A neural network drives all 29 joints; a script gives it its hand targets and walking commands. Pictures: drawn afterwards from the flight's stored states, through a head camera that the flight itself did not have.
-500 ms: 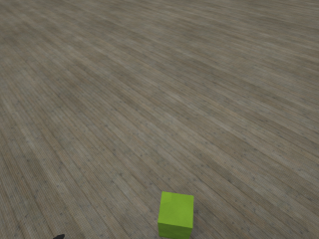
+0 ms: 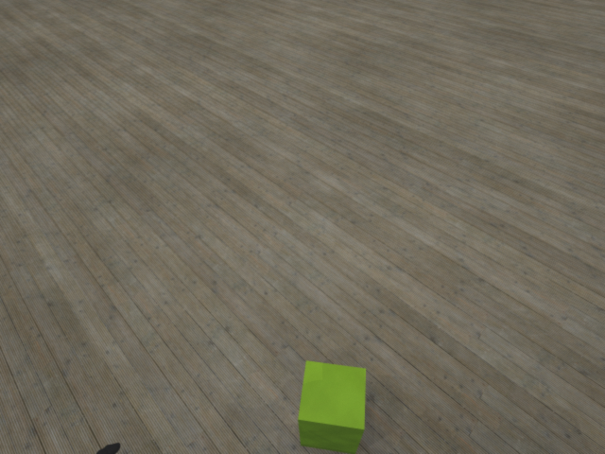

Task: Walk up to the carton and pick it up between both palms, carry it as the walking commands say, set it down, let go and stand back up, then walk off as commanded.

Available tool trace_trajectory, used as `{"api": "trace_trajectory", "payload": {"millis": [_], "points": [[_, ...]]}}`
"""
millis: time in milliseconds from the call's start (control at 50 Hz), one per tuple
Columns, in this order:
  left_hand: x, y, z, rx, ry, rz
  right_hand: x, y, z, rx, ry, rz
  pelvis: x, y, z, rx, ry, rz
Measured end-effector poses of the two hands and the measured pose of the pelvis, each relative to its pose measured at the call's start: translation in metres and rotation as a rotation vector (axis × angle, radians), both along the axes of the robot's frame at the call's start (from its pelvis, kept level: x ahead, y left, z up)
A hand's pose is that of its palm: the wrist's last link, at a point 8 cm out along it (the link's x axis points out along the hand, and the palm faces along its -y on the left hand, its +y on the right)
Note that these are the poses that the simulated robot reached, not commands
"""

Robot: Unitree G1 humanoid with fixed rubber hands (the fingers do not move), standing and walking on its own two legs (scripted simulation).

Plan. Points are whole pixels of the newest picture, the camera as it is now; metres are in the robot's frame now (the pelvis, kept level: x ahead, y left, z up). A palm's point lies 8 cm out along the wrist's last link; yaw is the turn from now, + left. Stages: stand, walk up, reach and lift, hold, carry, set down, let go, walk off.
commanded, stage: walk off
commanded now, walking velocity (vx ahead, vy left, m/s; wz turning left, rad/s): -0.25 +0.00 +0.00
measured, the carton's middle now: (331, 409) +0.37 -0.03 -0.65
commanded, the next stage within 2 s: stand in 0.38 s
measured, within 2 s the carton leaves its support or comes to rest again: neither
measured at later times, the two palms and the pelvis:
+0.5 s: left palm out of the picture +0.00 +0.29 -0.14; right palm out of the picture -0.03 -0.28 -0.13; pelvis -0.07 +0.01 -0.01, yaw -6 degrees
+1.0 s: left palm out of the picture -0.06 +0.23 -0.14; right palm out of the picture -0.16 -0.26 -0.14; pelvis -0.14 -0.01 +0.00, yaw -9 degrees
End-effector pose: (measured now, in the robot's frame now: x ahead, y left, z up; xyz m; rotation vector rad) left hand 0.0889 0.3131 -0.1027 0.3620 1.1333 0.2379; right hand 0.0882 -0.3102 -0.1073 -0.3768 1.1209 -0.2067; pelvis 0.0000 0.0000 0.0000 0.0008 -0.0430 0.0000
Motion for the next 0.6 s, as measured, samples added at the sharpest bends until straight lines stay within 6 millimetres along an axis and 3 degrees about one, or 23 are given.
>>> {"api": "trace_trajectory", "payload": {"millis": [80,160,300,420,600], "points": [[-0.004,-0.003,-0.003,-0.01,0.019,0.001,-0.005,0.003,-0.004,0.013,0.025,-0.015,-0.001,0.0,0.0,-0.001,0.004,-0.004],[-0.022,-0.013,-0.015,-0.033,0.082,0.001,-0.021,0.011,-0.013,0.026,0.079,-0.044,-0.007,0.001,-0.003,-0.002,0.011,-0.018],[-0.057,-0.013,-0.034,-0.049,0.165,0.001,-0.064,0.017,-0.023,0.014,0.151,-0.102,-0.03,0.009,-0.011,-0.01,0.02,-0.035],[-0.073,-0.008,-0.041,-0.041,0.177,-0.025,-0.108,0.027,-0.026,0.014,0.172,-0.136,-0.057,0.016,-0.015,-0.001,0.018,-0.066],[-0.107,-0.04,-0.036,-0.068,0.178,-0.06,-0.133,0.029,-0.031,0.084,0.076,-0.185,-0.093,0.003,-0.013,0.001,0.02,-0.125]]}}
